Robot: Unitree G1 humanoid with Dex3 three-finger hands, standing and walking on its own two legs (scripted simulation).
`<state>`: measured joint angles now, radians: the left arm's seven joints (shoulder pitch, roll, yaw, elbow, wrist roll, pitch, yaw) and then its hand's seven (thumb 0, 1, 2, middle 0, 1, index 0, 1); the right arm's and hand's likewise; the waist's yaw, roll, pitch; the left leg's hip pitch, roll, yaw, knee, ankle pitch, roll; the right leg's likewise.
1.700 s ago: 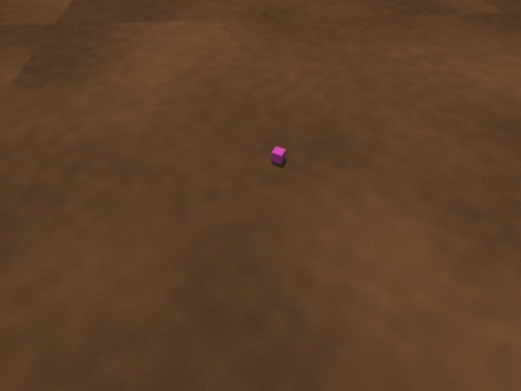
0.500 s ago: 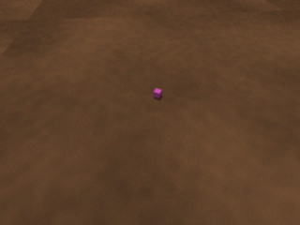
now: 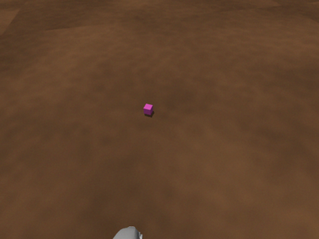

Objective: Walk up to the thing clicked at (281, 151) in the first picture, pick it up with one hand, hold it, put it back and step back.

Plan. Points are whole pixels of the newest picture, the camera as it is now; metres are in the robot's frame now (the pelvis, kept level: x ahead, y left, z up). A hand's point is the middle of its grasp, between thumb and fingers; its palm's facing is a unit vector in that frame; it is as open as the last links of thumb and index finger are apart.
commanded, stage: walk up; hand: left
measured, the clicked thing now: (148, 109) +1.28 +0.22 -0.74
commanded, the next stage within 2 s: none
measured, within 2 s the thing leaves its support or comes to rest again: neither
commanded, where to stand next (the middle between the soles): +0.86 +0.02 m, yaw -4 degrees
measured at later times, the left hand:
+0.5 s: hand (80, 173) +0.33 +0.31 -0.14, palm faces -0.16 -0.92 -0.36, open 7.4 cm
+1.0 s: hand (94, 142) +0.47 +0.31 -0.15, palm faces -0.06 -0.93 -0.37, open 7.4 cm
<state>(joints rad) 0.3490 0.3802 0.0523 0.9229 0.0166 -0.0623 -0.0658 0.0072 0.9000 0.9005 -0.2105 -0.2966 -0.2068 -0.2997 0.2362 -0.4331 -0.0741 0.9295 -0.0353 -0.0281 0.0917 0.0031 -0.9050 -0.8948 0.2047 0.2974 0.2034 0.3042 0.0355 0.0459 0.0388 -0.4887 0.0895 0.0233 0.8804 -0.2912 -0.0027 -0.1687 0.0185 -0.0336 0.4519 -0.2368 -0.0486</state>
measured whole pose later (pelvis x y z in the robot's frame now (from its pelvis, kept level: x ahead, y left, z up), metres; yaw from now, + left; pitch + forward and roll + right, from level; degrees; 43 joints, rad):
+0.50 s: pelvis +0.22 +0.04 +0.00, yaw -4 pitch -2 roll +1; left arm 0.25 0.45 0.05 0.88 0.01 -0.05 -0.08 0.01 0.91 0.90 -0.21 -0.30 -0.20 -0.30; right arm 0.35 -0.41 -0.05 0.85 -0.01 -0.08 0.06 0.00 -0.90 -0.89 0.21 0.30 0.21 0.30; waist -0.04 -0.04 0.08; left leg -0.09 0.03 0.14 0.43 -0.29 0.01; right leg -0.52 -0.09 0.00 0.77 -0.22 -0.01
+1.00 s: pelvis +0.43 +0.03 -0.01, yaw -2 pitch -2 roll -1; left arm 0.35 0.43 0.04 0.86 0.02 -0.07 -0.05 0.01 0.90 0.90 -0.21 -0.30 -0.21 -0.30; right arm 0.28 -0.44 -0.07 0.87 -0.03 -0.05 0.09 0.00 -0.90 -0.89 0.21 0.30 0.20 0.30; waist 0.03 0.01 0.04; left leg -0.42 0.09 0.04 0.62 -0.23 0.01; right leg -0.18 -0.05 -0.08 0.58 -0.36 -0.01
